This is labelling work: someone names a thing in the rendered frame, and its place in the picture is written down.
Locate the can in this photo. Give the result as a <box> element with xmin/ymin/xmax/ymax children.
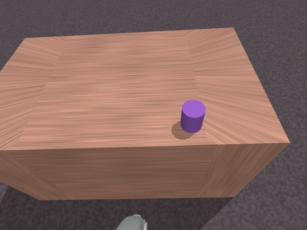
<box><xmin>180</xmin><ymin>100</ymin><xmax>206</xmax><ymax>133</ymax></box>

